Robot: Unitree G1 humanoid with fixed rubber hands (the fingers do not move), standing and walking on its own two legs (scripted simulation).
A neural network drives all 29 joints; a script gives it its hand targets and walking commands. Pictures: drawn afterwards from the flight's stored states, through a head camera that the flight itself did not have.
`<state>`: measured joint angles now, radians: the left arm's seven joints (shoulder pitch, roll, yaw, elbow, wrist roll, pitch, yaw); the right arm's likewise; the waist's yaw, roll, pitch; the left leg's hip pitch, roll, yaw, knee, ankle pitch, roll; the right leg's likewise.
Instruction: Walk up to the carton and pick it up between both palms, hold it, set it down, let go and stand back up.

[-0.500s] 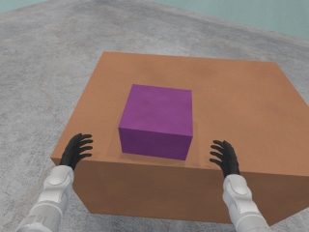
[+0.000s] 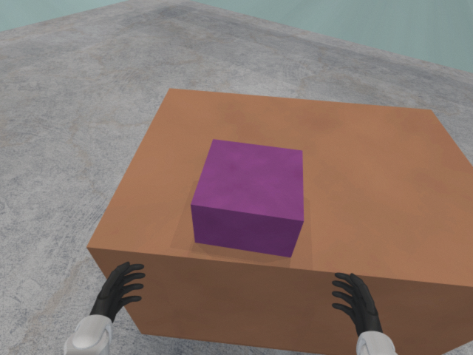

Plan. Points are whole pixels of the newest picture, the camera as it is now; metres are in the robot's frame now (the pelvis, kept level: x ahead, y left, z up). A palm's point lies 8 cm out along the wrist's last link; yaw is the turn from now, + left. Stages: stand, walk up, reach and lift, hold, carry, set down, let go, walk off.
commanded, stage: set down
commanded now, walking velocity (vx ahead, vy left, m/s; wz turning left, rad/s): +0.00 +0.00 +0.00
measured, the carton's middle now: (250, 195) +0.50 -0.03 -0.05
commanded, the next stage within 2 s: let go in 0.20 s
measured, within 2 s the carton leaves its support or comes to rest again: neither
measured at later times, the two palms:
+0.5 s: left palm (109, 340) +0.18 +0.22 -0.06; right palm (371, 354) +0.17 -0.22 -0.06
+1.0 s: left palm out of the picture +0.10 +0.26 -0.10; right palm out of the picture +0.10 -0.26 -0.10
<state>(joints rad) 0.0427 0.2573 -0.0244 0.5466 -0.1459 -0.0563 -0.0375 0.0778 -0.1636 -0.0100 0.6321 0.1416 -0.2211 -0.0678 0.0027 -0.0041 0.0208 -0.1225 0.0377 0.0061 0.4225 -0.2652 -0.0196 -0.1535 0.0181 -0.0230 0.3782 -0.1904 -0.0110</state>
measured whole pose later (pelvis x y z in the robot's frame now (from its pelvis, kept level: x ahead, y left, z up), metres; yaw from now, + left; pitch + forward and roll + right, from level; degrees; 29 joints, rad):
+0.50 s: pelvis -0.01 +0.00 +0.00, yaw -1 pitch -5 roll -1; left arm 0.11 0.21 -0.04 0.55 -0.09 0.04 0.00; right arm 0.12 -0.18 -0.03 0.68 0.05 -0.18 -0.02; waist 0.01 0.01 0.07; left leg -0.08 0.04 0.03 0.43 -0.27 -0.02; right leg -0.13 0.02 0.00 0.40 -0.19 -0.01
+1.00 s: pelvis +0.00 +0.00 -0.01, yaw +0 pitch -4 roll +0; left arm 0.32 0.25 0.04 0.71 0.03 -0.02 0.00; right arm 0.30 -0.26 -0.06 0.74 -0.02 -0.02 0.00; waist 0.01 0.00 -0.06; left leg -0.11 0.03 0.01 0.50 -0.32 -0.02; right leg -0.16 0.01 -0.01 0.50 -0.26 -0.01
